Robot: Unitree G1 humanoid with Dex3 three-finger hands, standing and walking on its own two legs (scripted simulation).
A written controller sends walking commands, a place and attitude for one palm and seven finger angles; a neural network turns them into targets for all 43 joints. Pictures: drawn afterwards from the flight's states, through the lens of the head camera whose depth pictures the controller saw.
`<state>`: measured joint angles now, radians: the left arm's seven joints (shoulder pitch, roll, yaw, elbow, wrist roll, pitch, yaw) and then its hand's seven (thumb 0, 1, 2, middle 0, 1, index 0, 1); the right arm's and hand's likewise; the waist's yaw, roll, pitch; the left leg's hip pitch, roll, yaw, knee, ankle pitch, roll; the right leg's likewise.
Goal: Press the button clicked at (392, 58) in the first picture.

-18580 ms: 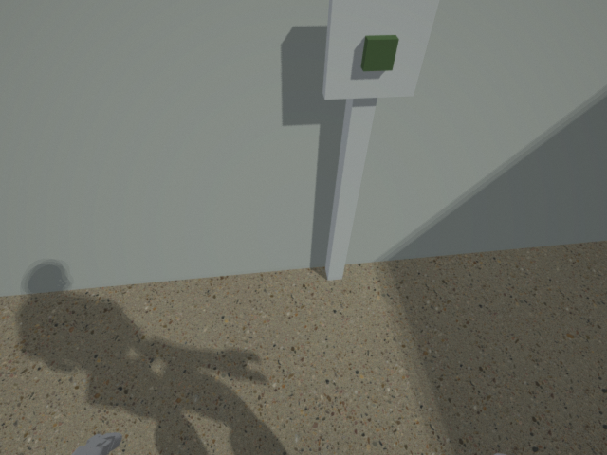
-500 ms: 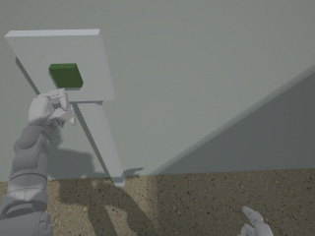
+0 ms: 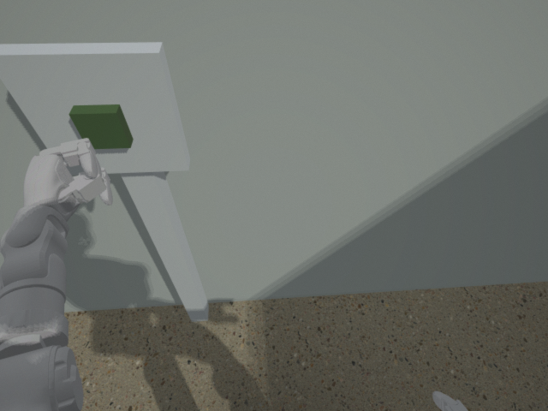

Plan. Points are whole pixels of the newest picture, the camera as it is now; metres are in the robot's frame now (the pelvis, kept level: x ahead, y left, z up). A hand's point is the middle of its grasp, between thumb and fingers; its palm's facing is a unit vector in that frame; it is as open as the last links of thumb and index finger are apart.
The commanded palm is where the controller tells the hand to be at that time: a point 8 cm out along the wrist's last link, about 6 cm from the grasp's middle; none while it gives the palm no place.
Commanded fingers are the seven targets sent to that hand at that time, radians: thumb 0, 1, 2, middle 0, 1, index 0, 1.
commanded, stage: press the button with the knuckle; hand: left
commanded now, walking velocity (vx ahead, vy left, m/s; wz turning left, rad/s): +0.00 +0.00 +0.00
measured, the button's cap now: (103, 126) +0.48 +0.27 +0.16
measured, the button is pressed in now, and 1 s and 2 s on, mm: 0 8 0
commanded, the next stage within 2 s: hold the button down briefly in 0.80 s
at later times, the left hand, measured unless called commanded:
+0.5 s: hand (100, 169) +0.43 +0.27 +0.13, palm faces +0.11 -0.99 +0.00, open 3.0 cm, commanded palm +0.41 +0.31 +0.13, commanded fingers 0.00 0.90 0.90 -1.30 -1.50 -1.30 -1.50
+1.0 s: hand (101, 164) +0.44 +0.27 +0.13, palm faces +0.12 -0.99 -0.02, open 3.0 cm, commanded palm +0.44 +0.30 +0.13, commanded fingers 0.00 0.90 0.90 -1.30 -1.50 -1.30 -1.50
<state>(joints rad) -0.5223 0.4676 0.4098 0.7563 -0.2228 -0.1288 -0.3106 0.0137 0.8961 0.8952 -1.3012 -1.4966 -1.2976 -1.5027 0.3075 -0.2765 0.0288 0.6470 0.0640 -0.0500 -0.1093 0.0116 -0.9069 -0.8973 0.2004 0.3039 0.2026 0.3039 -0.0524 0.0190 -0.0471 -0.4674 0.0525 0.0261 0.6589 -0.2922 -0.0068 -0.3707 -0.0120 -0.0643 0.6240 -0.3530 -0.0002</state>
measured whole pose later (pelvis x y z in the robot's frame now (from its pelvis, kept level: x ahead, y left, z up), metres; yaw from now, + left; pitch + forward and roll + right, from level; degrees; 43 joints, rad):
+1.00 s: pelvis -0.03 +0.00 -0.01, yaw +1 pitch +10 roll -2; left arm -0.87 0.59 0.36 1.16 -0.16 -0.24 -0.30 0.01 0.82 0.98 -1.30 -1.50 -1.32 -1.50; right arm 0.37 -0.29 0.05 0.71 0.05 -0.06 -0.11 0.01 -0.91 -0.90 0.20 0.30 0.20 0.30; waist -0.10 0.02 -0.04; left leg -0.64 0.05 -0.01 0.75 -0.28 0.00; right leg -0.52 -0.01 -0.10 0.70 -0.34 0.00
